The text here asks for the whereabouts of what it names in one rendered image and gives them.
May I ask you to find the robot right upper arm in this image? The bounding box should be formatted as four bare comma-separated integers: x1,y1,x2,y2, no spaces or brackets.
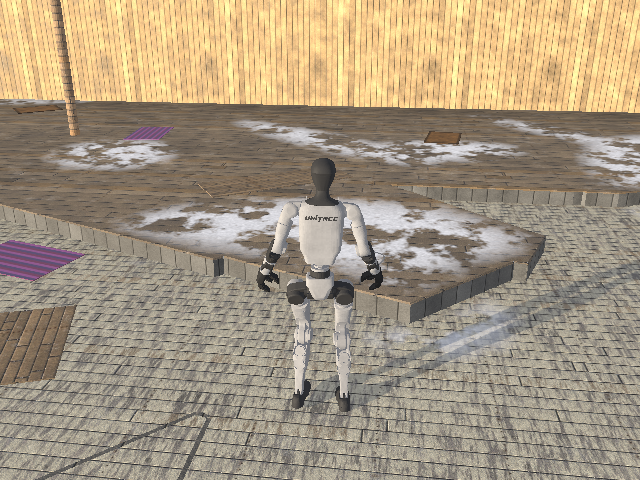
343,202,371,257

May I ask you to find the robot left foot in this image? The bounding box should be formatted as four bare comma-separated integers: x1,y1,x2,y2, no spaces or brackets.
292,380,311,409

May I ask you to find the robot left thigh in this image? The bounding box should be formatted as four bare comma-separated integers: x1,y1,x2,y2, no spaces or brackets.
286,279,313,344

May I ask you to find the robot left upper arm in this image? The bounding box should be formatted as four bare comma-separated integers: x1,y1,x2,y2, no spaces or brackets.
271,201,301,255

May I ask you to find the left robot forearm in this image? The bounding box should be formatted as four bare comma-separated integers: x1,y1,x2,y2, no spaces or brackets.
260,239,281,275

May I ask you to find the right robot hand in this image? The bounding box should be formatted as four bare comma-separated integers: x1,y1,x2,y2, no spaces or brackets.
361,267,383,290

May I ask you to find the left robot hand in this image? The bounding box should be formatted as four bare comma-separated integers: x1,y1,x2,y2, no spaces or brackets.
256,268,279,292

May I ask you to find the right robot forearm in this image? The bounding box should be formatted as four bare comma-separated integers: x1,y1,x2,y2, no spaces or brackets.
361,241,380,275

